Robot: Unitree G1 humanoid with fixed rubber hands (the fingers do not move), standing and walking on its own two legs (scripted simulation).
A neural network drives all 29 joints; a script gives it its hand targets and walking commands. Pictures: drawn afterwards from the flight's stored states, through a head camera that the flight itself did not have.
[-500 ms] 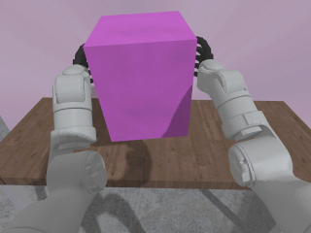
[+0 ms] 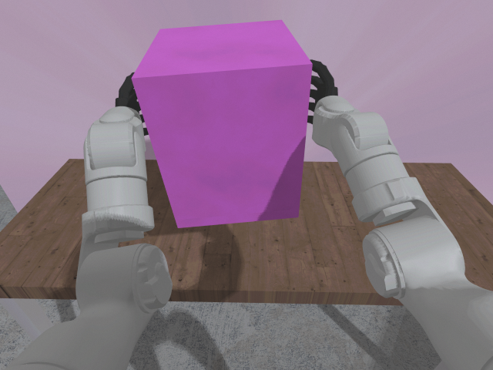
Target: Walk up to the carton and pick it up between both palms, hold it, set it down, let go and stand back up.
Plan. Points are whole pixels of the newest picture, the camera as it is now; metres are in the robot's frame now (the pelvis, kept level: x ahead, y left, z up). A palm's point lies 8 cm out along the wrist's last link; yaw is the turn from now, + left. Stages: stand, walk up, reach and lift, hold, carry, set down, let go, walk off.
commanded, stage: hold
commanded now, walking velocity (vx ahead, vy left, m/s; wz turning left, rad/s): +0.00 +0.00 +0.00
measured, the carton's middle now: (229, 124) +0.40 +0.02 +0.26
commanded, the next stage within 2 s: set down in 1.58 s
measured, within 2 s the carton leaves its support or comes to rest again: neither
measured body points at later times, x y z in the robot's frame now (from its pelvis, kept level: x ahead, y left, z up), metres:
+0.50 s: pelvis +0.00 +0.00 +0.00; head -0.09 +0.02 +0.44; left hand +0.39 +0.16 +0.29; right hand +0.38 -0.13 +0.29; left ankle +0.00 +0.14 -0.75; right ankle +0.03 -0.13 -0.75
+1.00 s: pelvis +0.00 +0.00 +0.00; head -0.09 +0.02 +0.44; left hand +0.39 +0.16 +0.29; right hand +0.38 -0.13 +0.30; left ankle +0.00 +0.14 -0.75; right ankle +0.03 -0.13 -0.75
